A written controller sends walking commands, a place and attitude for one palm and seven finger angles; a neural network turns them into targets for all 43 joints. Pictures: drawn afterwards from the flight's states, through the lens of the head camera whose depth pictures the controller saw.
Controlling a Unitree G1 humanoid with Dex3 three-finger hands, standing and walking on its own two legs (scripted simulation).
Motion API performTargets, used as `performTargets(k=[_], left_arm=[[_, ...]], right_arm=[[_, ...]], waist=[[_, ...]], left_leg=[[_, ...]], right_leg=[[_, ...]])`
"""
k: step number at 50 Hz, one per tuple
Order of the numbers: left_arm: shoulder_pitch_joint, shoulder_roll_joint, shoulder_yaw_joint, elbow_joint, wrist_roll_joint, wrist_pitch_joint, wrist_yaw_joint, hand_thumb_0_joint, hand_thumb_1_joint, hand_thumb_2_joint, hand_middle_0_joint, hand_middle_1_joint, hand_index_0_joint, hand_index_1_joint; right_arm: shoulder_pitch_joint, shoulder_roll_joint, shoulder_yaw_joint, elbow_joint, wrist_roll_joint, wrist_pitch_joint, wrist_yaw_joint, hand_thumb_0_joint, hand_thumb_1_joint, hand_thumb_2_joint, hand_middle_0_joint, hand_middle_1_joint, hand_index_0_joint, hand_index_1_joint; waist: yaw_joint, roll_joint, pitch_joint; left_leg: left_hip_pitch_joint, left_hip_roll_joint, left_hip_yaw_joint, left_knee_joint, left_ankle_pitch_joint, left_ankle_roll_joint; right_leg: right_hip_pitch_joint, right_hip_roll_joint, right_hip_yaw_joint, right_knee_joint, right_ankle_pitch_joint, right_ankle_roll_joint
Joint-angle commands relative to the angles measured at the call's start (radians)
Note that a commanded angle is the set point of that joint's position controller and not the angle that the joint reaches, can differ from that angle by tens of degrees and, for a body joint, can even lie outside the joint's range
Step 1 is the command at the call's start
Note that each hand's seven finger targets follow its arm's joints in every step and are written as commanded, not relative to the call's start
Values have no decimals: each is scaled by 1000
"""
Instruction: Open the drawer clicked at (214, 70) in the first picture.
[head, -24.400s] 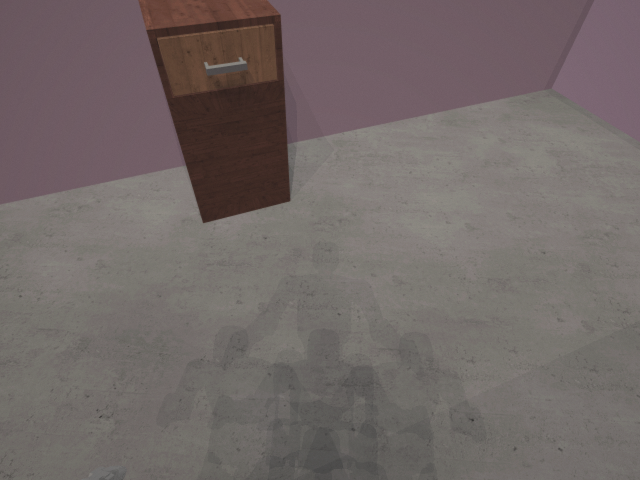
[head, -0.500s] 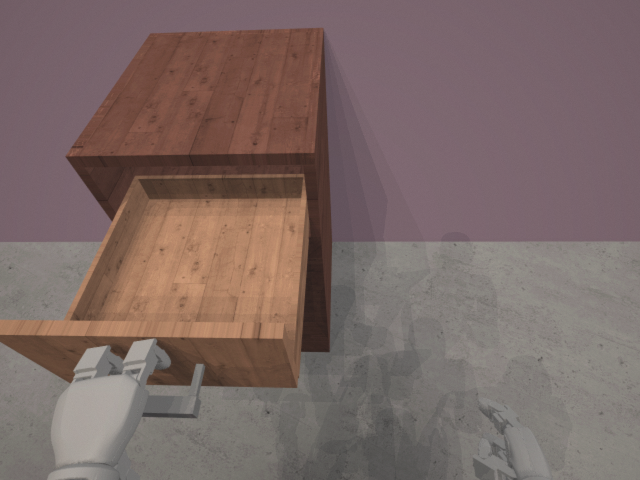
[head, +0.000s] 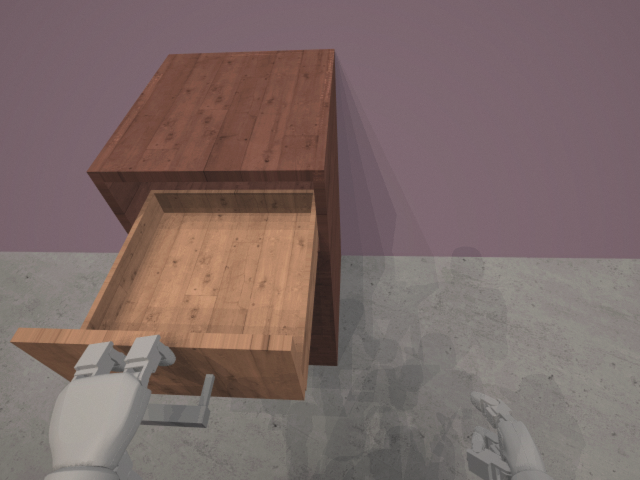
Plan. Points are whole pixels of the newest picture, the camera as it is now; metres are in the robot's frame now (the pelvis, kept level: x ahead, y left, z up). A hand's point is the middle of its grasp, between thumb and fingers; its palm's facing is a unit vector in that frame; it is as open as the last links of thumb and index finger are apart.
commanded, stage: lift the hand off the handle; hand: left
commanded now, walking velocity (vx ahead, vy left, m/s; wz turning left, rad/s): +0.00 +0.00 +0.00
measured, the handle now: (163, 397) +0.22 +0.25 -0.05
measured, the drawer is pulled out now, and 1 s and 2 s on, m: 0.30 0.30 0.30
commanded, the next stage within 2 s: draw the hand back to the body in 1.04 s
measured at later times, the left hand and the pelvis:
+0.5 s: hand (108, 409) +0.17 +0.25 +0.06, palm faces +0.02 -0.09 -1.00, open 13.8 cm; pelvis +0.00 +0.00 +0.01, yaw +0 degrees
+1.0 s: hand (91, 393) +0.18 +0.25 +0.10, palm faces +0.05 -0.12 -0.99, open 13.8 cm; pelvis +0.00 +0.01 +0.02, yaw +0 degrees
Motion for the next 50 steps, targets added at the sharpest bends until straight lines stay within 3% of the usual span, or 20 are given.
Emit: performTargets(k=[1,6,7,11,15,16,20,21,25,27,30,31,32,35,36,39,41,47,48,50], left_arm=[[10,165,125,-196,-22,6,26,0,-500,300,-300,-1200,-300,-1200],[-35,217,169,-204,-32,-3,-2,0,-500,300,-300,-1200,-300,-1200],[-52,182,135,-209,-38,-9,-9,0,-500,300,-300,-1200,-300,-1200],[-50,210,166,-230,-49,-32,-25,0,-500,300,-300,-1200,-300,-1200],[-14,202,166,-238,-67,-35,-38,0,-500,300,-300,-1200,-300,-1200],[-37,233,187,-243,-55,-35,-38,0,-500,300,-300,-1200,-300,-1200],[-32,216,183,-252,-67,-29,-45,0,-500,300,-300,-1200,-300,-1200],[-23,240,206,-257,-64,-30,-46,0,-500,300,-300,-1200,-300,-1200],[31,225,200,-279,-86,-26,-60,0,-500,300,-300,-1200,-300,-1200],[5,226,194,-281,-92,-22,-68,0,-500,300,-300,-1200,-300,-1200],[-36,250,212,-290,-95,-26,-80,0,-500,300,-300,-1200,-300,-1200],[-62,270,224,-300,-84,-32,-83,0,-500,300,-300,-1200,-300,-1200],[-46,227,189,-303,-96,-34,-89,0,-500,300,-300,-1200,-300,-1200],[-62,208,160,-349,-106,-39,-103,0,-500,300,-300,-1200,-300,-1200],[-64,228,169,-361,-95,-40,-106,0,-500,300,-300,-1200,-300,-1200],[-74,231,168,-350,-84,-21,-115,0,-500,300,-300,-1200,-300,-1200],[-63,254,191,-366,-72,-10,-119,0,-500,300,-300,-1200,-300,-1200],[-73,204,131,-411,-97,24,-148,0,-500,300,-300,-1200,-300,-1200],[-51,227,154,-388,-88,27,-152,0,-500,300,-300,-1200,-300,-1200],[-13,180,120,-393,-105,35,-165,0,-500,300,-300,-1200,-300,-1200]], right_arm=[[-105,-99,-36,-164,8,-54,-3,0,-900,-900,200,300,200,300],[-110,-104,-34,-155,7,-51,-15,0,-900,-900,200,300,200,300],[-118,-101,-39,-152,10,-51,-21,0,-900,-900,200,300,200,300],[-106,-103,-39,-149,6,-59,-20,0,-900,-900,200,300,200,300],[-122,-104,-43,-151,11,-58,-21,0,-900,-900,200,300,200,300],[-111,-106,-39,-148,6,-57,-20,0,-900,-900,200,300,200,300],[-127,-103,-44,-150,13,-54,-23,0,-900,-900,200,300,200,300],[-116,-104,-40,-150,12,-55,-20,0,-900,-900,200,300,200,300],[-134,-103,-42,-151,17,-52,-21,0,-900,-900,200,300,200,300],[-137,-105,-40,-149,19,-49,-24,0,-900,-900,200,300,200,300],[-142,-108,-37,-147,19,-51,-31,0,-900,-900,200,300,200,300],[-132,-108,-32,-144,14,-52,-29,0,-900,-900,200,300,200,300],[-137,-103,-40,-143,18,-53,-31,0,-900,-900,200,300,200,300],[-140,-106,-39,-150,17,-59,-27,0,-900,-900,200,300,200,300],[-128,-107,-34,-152,12,-62,-23,0,-900,-900,200,300,200,300],[-141,-105,-34,-149,17,-51,-22,0,-900,-900,200,300,200,300],[-134,-104,-27,-155,16,-51,-17,0,-900,-900,200,300,200,300],[-154,-100,-26,-157,28,-39,-11,0,-900,-900,200,300,200,300],[-140,-102,-21,-160,26,-41,-9,0,-900,-900,200,300,200,300],[-166,-103,-20,-164,35,-40,-3,0,-900,-900,200,300,200,300]], waist=[[1,-50,-137],[-2,-69,-99],[-8,-41,-70],[-1,-41,-119],[5,-39,-75],[8,-50,-110],[12,-39,-78],[20,-52,-122],[20,-31,-80],[13,-68,-51],[12,-31,-38],[15,-37,-76],[12,-20,-54],[8,-13,-52],[16,-13,-87],[19,-31,-22],[37,-13,-75],[29,-9,-36],[37,-32,-46],[33,-20,-13]], left_leg=[[85,-8,-39,-134,348,9],[85,-14,-39,-157,295,16],[92,-14,-35,-161,286,20],[127,-17,-39,-168,306,18],[122,-13,-41,-185,319,16],[130,-14,-40,-184,325,17],[138,-13,-40,-201,324,16],[149,-14,-37,-201,341,17],[156,-13,-37,-218,352,14],[147,-12,-36,-227,331,19],[167,-13,-39,-240,310,20],[190,-12,-41,-239,328,20],[193,-12,-38,-244,330,20],[215,-6,-47,-255,354,16],[228,-5,-48,-256,360,17],[206,1,-52,-278,352,12],[229,2,-51,-286,384,10],[247,13,-56,-317,423,4],[246,12,-57,-315,438,4],[245,15,-60,-325,439,-2]], right_leg=[[148,3,28,-134,292,-28],[168,-2,50,-177,262,-22],[166,-3,48,-184,263,-25],[183,-7,52,-196,261,-23],[200,-6,54,-213,282,-27],[205,-8,50,-209,280,-22],[224,-8,57,-228,294,-27],[242,-10,49,-221,305,-22],[260,-10,66,-246,337,-25],[254,-11,53,-255,310,-18],[254,-14,63,-280,273,-20],[251,-14,50,-275,267,-18],[252,-10,48,-279,269,-20],[251,-9,41,-289,260,-21],[254,-11,30,-285,250,-17],[255,-7,21,-294,233,-21],[287,-9,20,-292,249,-23],[310,-3,9,-307,267,-22],[314,-4,4,-308,275,-20],[321,1,23,-318,290,-26]])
